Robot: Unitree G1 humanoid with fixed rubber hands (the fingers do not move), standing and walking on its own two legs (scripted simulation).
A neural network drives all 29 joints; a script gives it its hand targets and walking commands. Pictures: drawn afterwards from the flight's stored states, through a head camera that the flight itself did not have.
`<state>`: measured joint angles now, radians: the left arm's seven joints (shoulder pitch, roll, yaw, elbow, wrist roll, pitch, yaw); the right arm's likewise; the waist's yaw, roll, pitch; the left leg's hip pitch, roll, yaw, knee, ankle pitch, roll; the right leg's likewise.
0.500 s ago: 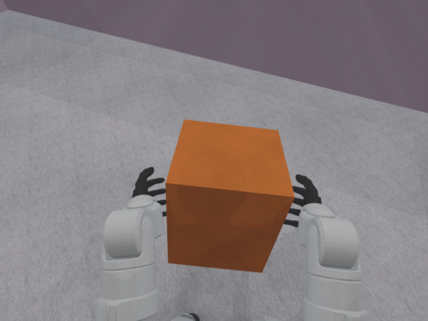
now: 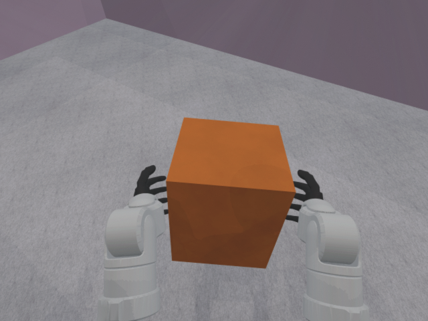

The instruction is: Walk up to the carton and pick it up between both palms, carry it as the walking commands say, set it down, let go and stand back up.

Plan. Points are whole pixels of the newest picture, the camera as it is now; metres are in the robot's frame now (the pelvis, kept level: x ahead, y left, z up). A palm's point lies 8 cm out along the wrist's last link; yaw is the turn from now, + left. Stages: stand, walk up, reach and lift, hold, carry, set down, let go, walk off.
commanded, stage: carry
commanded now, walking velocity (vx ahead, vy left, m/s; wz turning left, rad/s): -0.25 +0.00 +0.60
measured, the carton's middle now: (225, 193) +0.40 +0.00 +0.00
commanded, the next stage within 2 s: none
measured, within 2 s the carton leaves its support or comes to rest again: neither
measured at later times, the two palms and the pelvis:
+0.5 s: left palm out of the picture +0.09 +0.20 +0.09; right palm (279, 299) +0.17 -0.07 +0.08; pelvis -0.15 -0.02 +0.00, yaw +16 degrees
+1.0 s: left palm out of the picture -0.09 +0.22 +0.07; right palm out of the picture +0.05 -0.03 +0.07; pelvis -0.27 -0.06 +0.00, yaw +29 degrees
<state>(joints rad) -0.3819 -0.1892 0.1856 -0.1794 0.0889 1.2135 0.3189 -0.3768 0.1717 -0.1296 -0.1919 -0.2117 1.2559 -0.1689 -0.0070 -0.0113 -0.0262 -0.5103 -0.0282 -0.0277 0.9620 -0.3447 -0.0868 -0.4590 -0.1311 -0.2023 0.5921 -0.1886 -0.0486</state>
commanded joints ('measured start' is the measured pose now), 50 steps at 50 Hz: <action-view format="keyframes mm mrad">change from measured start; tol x32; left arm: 1 -478 -970 -668 11 -398 18 -493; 50 -458 -1024 -732 -43 -442 4 -476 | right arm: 1 -481 1027 682 -4 548 -31 311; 50 -464 950 648 -135 517 -67 330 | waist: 1 -5 -208 -496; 5 -1 322 -332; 19 -19 345 -407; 23 -9 -392 -348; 50 -2 235 -429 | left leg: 1 152 25 73 -324 -42 33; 5 277 355 -745 -608 577 202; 11 242 118 -381 -630 103 51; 20 132 34 -364 -762 216 -50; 25 -191 11 -8 266 -157 41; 31 -166 -3 62 -55 -42 21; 36 104 0 72 -425 157 38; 39 541 298 -496 -391 1247 139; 43 364 225 -508 -596 284 157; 50 248 172 -414 -736 27 109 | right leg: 1 367 -280 99 -4 162 -19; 4 -104 -5 39 363 -429 101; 8 -193 92 255 651 -238 106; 19 403 250 46 -155 -369 92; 23 492 -415 394 -270 405 -106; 29 620 -205 76 -1 947 -51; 36 496 -214 39 156 682 -4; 39 -97 33 69 420 -461 108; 50 199 213 112 136 -378 78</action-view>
